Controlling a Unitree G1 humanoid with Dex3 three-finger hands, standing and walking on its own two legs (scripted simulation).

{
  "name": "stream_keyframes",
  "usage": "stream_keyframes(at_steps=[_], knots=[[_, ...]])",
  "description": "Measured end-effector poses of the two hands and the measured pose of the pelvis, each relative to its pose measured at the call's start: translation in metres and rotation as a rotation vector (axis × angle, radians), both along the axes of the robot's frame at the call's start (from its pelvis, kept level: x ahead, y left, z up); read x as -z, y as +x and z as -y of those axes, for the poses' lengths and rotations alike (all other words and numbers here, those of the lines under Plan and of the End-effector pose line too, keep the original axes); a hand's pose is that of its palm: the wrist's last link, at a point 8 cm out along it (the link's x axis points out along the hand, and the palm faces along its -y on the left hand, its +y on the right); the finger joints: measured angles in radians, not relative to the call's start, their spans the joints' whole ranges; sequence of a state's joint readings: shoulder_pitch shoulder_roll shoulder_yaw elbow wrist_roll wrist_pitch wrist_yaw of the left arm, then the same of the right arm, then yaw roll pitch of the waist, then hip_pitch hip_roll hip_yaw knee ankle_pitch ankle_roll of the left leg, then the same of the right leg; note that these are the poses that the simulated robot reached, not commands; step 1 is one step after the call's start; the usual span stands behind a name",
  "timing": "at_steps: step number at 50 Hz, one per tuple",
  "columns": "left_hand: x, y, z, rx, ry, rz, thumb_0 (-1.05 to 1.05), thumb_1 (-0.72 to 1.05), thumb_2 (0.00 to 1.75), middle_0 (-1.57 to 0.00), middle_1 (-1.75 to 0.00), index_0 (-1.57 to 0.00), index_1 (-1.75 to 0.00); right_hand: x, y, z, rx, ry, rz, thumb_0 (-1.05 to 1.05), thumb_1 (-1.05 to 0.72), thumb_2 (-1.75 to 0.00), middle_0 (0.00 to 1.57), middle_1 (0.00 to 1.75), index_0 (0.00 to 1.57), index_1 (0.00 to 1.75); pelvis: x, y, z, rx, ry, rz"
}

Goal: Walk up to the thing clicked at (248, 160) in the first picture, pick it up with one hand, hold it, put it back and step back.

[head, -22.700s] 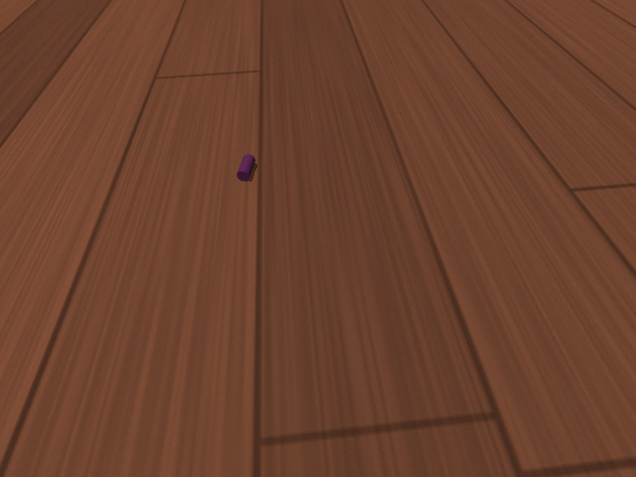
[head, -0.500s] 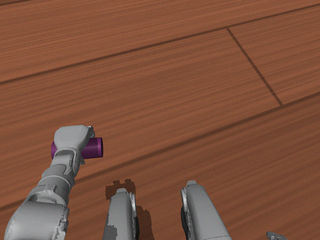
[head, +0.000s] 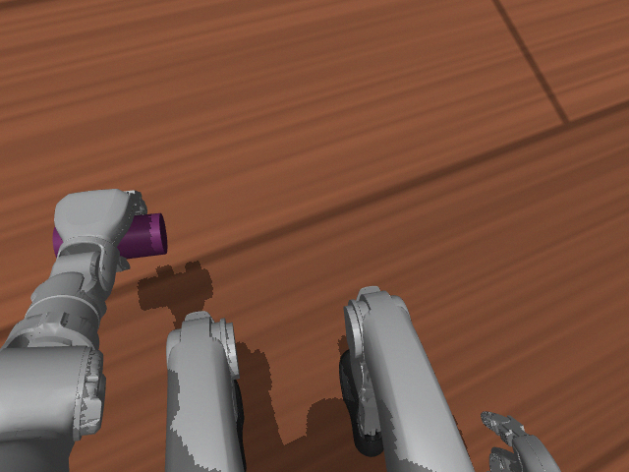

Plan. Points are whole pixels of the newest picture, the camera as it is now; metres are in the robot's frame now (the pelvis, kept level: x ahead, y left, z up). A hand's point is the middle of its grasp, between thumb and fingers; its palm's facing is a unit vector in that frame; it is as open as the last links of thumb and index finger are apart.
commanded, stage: crouch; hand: left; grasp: from above
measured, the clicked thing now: (114, 239) +0.44 +0.25 -0.20
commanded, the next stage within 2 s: lower in 0.66 s
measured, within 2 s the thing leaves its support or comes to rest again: neither
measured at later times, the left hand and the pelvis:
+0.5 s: hand (129, 244) +0.44 +0.25 -0.25, palm faces -0.47 -0.04 -0.88, open 9.1 cm; pelvis -0.01 +0.00 -0.07, yaw -2 degrees
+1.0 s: hand (138, 245) +0.45 +0.25 -0.30, palm faces -0.50 -0.05 -0.86, open 9.0 cm; pelvis -0.01 +0.00 -0.11, yaw -3 degrees
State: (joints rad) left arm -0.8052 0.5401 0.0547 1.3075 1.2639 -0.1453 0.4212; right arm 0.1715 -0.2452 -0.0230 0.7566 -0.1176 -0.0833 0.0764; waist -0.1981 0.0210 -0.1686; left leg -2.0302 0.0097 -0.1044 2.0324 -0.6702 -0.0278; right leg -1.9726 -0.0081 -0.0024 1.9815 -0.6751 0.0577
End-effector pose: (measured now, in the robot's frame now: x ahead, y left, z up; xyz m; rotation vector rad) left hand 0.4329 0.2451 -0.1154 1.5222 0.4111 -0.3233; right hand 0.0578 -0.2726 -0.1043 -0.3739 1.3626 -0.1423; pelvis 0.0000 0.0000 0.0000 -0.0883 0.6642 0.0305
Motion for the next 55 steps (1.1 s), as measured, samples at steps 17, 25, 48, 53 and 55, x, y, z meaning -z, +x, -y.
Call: stream_keyframes(at_steps=[17, 25, 48, 53, 55], knots=[[0.057, 0.011, -0.004, -0.009, -0.005, -0.034, 0.0, 0.11, 0.41, -0.84, -0.35, -0.83, -0.36, 0.042, -0.024, 0.006, 0.011, 0.008, -0.071, 0.01, -0.9, -0.9, 0.2, 0.3, 0.2, 0.3, 0.049, -0.005, 0.002, 0.022, -0.011, 0.012], [0.079, 0.014, -0.003, 0.004, -0.014, -0.024, 0.0, 0.12, 0.39, -0.85, -0.33, -0.84, -0.35, 0.059, -0.035, 0.004, 0.017, 0.011, -0.096, 0.01, -0.91, -0.9, 0.2, 0.3, 0.2, 0.3, 0.068, -0.008, 0.001, 0.026, -0.013, 0.022], [0.12, 0.024, -0.003, -0.007, -0.015, -0.056, 0.0, 0.12, 0.36, -0.9, -0.25, -0.89, -0.27, 0.089, -0.043, 0.002, -0.02, 0.023, -0.126, 0.01, -0.91, -0.9, 0.2, 0.3, 0.2, 0.3, 0.103, -0.009, 0.001, 0.036, -0.025, 0.046], [0.137, 0.025, -0.001, 0.004, -0.029, -0.048, 0.0, 0.13, 0.33, -0.9, -0.25, -0.9, -0.26, 0.094, -0.046, 0.004, -0.028, 0.012, -0.133, 0.01, -0.91, -0.9, 0.2, 0.3, 0.2, 0.3, 0.113, -0.009, 0.001, 0.041, -0.03, 0.06], [0.143, 0.024, 0.0, 0.008, -0.031, -0.042, 0.0, 0.13, 0.32, -0.9, -0.24, -0.9, -0.26, 0.096, -0.047, 0.005, -0.029, 0.008, -0.138, 0.01, -0.91, -0.9, 0.2, 0.3, 0.2, 0.3, 0.116, -0.008, 0.001, 0.043, -0.033, 0.063]])
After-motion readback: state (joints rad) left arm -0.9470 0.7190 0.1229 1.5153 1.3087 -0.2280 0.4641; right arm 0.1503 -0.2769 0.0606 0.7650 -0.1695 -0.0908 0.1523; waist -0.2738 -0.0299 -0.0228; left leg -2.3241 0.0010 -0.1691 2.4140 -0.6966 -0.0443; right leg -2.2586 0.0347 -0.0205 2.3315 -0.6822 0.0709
